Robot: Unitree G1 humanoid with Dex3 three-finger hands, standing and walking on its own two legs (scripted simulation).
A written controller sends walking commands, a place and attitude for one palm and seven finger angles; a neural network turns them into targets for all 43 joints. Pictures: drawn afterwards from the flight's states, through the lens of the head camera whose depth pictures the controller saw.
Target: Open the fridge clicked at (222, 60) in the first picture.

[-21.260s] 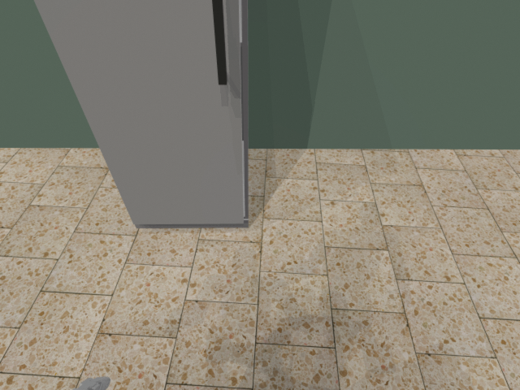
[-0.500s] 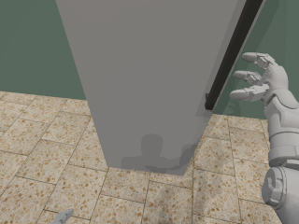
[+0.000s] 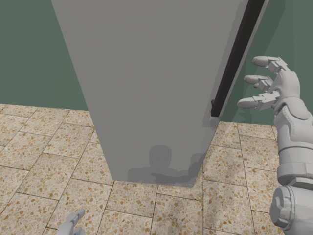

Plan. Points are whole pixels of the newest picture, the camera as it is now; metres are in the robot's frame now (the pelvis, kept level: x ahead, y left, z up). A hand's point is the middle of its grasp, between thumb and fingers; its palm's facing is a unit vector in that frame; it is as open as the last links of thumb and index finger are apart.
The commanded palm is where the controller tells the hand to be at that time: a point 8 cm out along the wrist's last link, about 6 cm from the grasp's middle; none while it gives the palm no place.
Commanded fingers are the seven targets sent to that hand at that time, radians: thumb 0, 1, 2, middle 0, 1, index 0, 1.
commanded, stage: move the hooked fingers beside the handle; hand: right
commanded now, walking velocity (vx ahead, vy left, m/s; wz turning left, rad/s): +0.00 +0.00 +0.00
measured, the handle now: (232, 57) +0.50 -0.14 +0.23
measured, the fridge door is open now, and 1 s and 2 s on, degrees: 0 0 0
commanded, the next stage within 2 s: feel for the door with the fingertips in 1.12 s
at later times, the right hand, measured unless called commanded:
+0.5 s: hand (251, 76) +0.45 -0.18 +0.21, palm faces +0.03 +1.00 +0.01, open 14.0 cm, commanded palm +0.42 -0.24 +0.20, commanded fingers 0.00 0.50 -0.30 0.30 1.20 0.30 1.20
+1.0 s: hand (252, 81) +0.44 -0.19 +0.20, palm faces +0.05 +1.00 +0.00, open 14.0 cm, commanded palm +0.41 -0.24 +0.20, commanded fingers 0.00 0.50 -0.30 0.30 1.20 0.30 1.20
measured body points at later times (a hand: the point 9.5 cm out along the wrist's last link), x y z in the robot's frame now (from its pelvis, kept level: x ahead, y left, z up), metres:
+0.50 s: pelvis +0.00 +0.00 +0.00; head +0.01 +0.01 +0.45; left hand +0.09 +0.26 -0.11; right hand +0.44 -0.23 +0.21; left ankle -0.01 +0.11 -0.74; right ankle -0.01 -0.10 -0.74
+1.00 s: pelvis -0.01 +0.00 +0.00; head +0.01 +0.01 +0.45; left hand +0.12 +0.26 -0.10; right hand +0.44 -0.24 +0.20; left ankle -0.01 +0.11 -0.74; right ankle -0.01 -0.10 -0.74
